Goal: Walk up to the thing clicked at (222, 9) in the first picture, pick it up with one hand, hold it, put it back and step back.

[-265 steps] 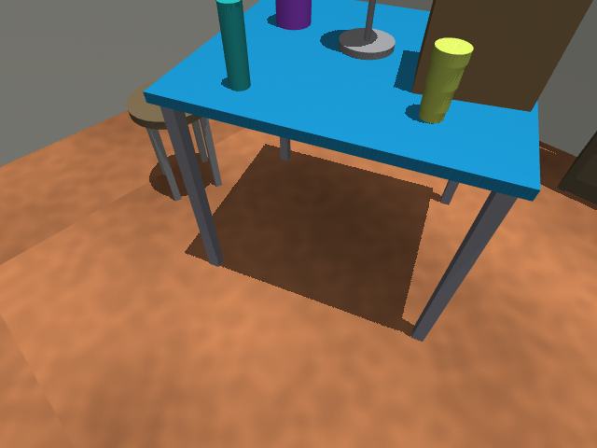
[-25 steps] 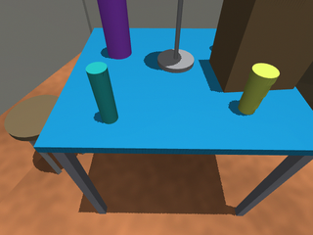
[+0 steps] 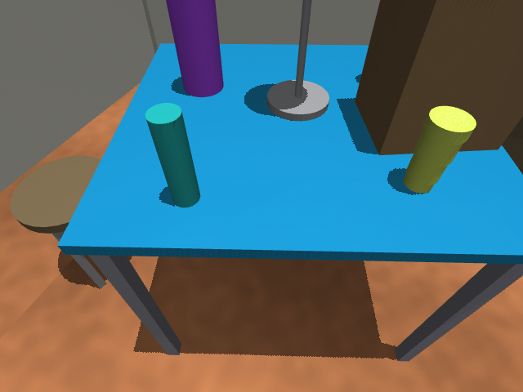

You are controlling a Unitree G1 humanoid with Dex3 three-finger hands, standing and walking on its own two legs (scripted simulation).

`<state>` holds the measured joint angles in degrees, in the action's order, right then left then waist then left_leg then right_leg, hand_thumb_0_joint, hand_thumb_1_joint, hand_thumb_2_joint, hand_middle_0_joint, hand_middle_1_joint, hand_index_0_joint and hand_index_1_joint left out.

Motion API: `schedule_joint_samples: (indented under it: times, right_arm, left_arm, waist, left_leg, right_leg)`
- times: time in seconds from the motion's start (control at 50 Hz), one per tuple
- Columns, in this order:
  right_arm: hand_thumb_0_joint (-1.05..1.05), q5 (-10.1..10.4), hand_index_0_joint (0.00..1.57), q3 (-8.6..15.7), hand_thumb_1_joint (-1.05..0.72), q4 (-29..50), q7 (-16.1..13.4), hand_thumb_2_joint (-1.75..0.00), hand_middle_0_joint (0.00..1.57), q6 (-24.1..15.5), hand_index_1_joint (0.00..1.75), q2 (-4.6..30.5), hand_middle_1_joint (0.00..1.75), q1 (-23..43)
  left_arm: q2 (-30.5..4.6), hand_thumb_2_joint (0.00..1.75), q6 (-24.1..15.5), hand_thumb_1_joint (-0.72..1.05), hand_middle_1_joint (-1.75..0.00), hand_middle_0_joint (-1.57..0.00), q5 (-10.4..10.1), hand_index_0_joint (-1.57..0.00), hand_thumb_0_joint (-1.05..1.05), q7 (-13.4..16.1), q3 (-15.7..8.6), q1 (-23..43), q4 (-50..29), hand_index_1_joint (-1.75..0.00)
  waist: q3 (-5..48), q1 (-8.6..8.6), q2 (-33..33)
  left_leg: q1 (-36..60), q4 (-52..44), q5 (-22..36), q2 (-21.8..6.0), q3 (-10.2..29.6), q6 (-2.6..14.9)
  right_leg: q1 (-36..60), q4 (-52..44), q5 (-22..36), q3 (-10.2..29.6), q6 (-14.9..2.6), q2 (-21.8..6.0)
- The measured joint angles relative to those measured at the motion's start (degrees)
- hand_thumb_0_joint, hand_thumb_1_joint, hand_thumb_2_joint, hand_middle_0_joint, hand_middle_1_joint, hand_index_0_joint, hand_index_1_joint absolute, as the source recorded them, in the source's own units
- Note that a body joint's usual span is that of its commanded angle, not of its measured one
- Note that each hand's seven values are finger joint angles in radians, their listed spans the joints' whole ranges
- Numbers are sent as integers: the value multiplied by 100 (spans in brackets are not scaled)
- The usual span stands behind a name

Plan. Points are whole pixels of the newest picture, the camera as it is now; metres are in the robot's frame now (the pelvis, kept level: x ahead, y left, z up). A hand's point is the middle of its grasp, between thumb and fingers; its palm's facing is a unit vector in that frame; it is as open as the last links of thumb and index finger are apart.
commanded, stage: stand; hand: left
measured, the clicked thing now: (176, 160) +0.46 +0.17 +0.09
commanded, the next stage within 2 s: rise first in 0.84 s
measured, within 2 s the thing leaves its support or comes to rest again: neither
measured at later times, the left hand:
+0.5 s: hand out of the picture +0.08 +0.25 -0.16, palm faces -0.03 -0.94 -0.33, open 7.4 cm
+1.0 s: hand out of the picture +0.09 +0.25 -0.16, palm faces +0.01 -0.94 -0.33, open 7.6 cm
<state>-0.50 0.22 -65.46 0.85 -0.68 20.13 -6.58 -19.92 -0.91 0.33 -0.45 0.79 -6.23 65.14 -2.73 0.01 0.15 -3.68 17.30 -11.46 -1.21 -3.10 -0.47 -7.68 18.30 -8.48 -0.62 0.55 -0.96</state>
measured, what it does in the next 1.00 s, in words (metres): stands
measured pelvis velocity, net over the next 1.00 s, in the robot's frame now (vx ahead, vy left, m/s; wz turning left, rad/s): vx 0.00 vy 0.00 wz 0.01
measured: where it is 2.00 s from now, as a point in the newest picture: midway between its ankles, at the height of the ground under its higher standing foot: outside the picture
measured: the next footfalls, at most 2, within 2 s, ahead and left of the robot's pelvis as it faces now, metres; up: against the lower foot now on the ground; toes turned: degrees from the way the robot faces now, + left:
none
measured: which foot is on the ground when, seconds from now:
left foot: down 0.00-1.00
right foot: down 0.00-1.00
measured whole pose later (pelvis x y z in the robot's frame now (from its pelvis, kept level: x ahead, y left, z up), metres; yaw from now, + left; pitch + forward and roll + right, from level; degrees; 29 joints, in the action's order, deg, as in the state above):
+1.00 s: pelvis +0.00 +0.00 +0.00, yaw +1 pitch -2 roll +0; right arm 2.3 0.0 -60.9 -0.3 -1.5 19.7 -7.2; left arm -19.6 -0.9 -2.0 0.4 0.4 -7.1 61.0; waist -3.3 0.3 0.1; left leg -5.4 19.7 -12.7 -0.8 -2.7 -0.1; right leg -9.1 20.3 -9.7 -1.0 0.8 -1.5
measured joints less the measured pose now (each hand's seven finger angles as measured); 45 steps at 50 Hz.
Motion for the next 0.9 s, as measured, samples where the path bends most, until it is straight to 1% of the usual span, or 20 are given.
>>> schedule_joint_samples:
  times: [0.9]
  right_arm:
    - [1, 5, 20, 3, -90, 54, -18, -90, 20, -2, 29, -10, 30, -18]
  left_arm:
    - [7, 90, 20, 90, -30, -20, 3, -21, 0, 4, -25, -36, -23, -30]
  waist:
    - [-17, -19, 3]
  left_leg:
    - [68, -31, -30, 43, 2, 34]
  right_leg:
    - [60, -4, -46, 1, 36, -42]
